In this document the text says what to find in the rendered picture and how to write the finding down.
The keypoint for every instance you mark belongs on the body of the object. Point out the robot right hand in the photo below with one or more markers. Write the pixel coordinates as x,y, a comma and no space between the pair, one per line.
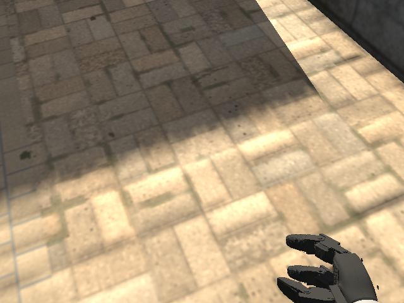
349,281

